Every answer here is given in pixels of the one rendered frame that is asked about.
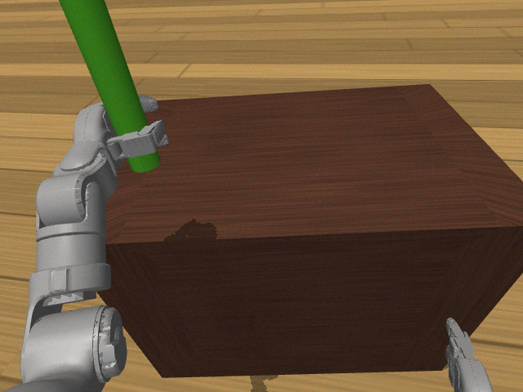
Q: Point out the left robot arm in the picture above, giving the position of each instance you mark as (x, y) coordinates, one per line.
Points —
(77, 350)

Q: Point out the can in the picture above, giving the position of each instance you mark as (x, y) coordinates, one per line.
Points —
(97, 40)

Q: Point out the left robot hand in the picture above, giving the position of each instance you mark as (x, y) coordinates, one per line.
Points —
(93, 123)

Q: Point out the right robot hand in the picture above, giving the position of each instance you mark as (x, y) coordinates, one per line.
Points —
(466, 374)

